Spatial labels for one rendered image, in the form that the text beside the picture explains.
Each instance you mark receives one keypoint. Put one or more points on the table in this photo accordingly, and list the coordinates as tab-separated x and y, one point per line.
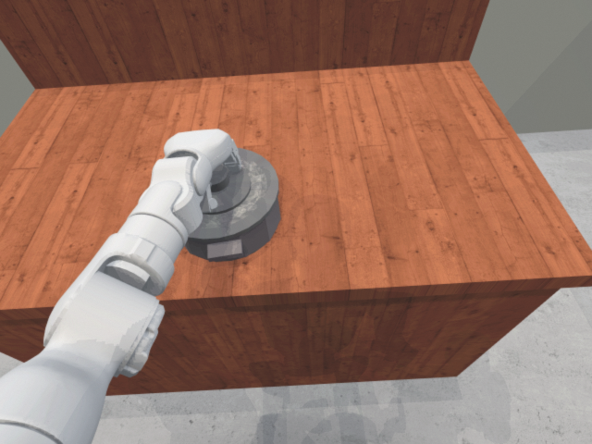
416	230

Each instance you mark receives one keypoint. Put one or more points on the lid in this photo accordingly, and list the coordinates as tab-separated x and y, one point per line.
248	199

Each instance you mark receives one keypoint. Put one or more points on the knob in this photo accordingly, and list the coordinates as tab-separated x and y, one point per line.
219	179

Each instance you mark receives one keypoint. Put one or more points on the robot left forearm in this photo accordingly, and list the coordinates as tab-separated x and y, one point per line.
143	252

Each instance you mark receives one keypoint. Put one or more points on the left robot upper arm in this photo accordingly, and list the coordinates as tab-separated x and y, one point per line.
57	397

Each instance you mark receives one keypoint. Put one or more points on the pot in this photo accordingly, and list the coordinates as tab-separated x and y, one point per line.
238	247

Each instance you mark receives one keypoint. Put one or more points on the left robot hand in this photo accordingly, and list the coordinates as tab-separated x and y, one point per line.
219	149

